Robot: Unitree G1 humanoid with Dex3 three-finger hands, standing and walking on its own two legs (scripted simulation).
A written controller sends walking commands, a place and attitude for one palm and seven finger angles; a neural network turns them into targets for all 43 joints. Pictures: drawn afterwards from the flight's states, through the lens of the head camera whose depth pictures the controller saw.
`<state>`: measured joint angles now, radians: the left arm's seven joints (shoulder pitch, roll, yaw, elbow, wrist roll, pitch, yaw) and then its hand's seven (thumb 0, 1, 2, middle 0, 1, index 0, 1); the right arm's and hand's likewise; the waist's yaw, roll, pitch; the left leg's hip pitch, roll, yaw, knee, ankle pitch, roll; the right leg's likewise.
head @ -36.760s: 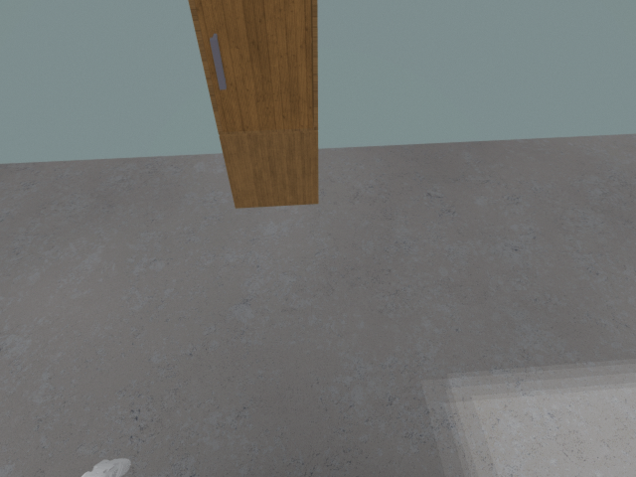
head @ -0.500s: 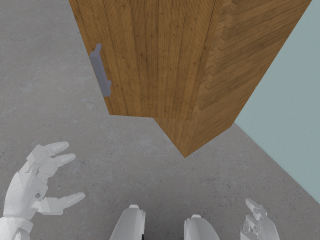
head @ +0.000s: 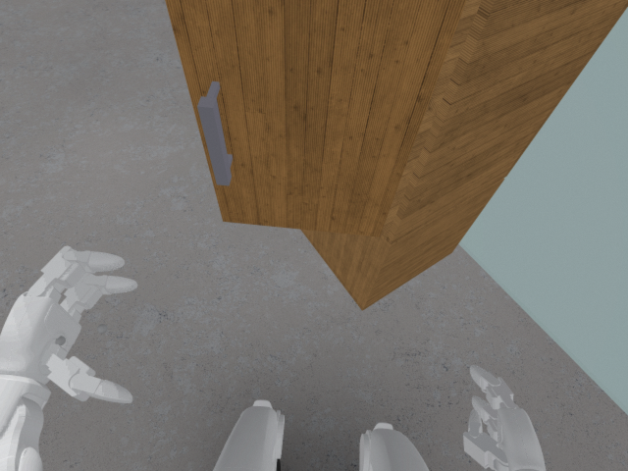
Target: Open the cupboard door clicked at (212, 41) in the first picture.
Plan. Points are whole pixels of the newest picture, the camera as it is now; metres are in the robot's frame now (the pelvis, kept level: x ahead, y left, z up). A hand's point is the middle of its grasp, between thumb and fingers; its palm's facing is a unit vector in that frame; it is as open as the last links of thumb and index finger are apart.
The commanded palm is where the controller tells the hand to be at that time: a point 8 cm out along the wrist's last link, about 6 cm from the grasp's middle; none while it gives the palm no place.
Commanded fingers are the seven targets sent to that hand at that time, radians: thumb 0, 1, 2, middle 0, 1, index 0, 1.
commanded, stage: raise the hand with hooked fingers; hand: left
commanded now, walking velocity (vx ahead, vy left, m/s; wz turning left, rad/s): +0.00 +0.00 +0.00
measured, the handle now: (219, 136) +0.57 +0.20 +0.04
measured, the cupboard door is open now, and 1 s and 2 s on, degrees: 52 52 52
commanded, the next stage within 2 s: move the hooked fingers beside the handle in 0.68 s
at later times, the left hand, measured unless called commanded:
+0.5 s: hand (104, 300) +0.29 +0.27 +0.05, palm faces -0.01 -1.00 -0.06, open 13.9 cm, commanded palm +0.27 +0.32 +0.05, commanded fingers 0.00 -0.50 0.30 -0.30 -1.20 -0.30 -1.20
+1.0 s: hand (112, 281) +0.31 +0.27 +0.04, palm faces +0.00 -1.00 -0.05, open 13.9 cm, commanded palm +0.30 +0.31 +0.05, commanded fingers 0.00 -0.50 0.30 -0.30 -1.20 -0.30 -1.20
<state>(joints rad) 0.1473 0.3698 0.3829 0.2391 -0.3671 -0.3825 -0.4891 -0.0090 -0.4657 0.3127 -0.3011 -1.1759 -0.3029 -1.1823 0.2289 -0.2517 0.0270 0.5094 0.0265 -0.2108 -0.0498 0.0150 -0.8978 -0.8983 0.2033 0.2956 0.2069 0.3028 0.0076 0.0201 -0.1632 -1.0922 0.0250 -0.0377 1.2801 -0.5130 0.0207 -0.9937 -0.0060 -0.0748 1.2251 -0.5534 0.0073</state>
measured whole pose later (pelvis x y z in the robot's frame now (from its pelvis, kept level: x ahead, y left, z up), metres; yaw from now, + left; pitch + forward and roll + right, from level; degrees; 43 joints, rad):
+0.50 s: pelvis +0.00 +0.00 +0.00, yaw -1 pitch +20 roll -3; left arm 0.04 0.41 0.44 0.35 -0.38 -0.37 -0.53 -0.01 -0.50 0.30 -0.30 -1.20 -0.30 -1.20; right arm 0.28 -0.29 0.01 0.52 0.03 -0.19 -0.05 0.02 -0.90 -0.90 0.20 0.30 0.21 0.30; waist -0.02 0.02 -0.16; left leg -1.10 0.03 -0.02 1.27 -0.51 0.02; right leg -1.02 0.00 -0.06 1.22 -0.55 0.01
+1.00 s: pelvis +0.00 -0.01 -0.01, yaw -1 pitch +20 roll -4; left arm -0.10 0.43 0.46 0.47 -0.36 -0.36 -0.55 -0.01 -0.50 0.30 -0.30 -1.20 -0.31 -1.20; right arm 0.24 -0.29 0.03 0.54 0.03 -0.18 -0.07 0.01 -0.90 -0.90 0.20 0.30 0.21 0.30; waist 0.00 0.02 -0.16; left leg -1.13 0.04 -0.04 1.31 -0.53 0.01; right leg -1.04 0.01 -0.08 1.26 -0.57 -0.01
